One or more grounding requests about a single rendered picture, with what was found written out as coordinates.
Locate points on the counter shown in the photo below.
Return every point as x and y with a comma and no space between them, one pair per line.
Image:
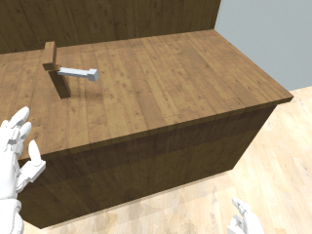
174,101

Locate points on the tap lever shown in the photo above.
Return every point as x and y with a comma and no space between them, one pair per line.
91,74

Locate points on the left robot forearm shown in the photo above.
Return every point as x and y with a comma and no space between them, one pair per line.
10,220

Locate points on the right robot hand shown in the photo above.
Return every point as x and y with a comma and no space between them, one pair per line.
249,224

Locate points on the left robot hand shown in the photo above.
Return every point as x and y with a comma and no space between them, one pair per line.
12,136

